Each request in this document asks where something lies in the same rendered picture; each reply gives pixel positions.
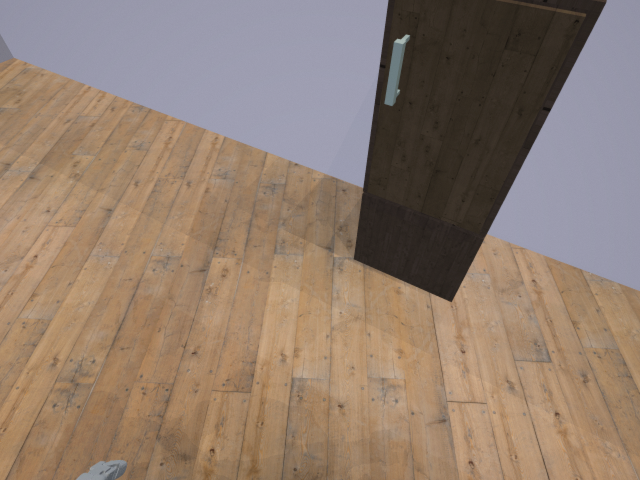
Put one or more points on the cupboard door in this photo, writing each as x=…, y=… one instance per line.
x=474, y=76

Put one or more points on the handle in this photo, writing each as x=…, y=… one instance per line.
x=395, y=70

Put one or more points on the robot left hand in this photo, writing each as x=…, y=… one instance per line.
x=105, y=471

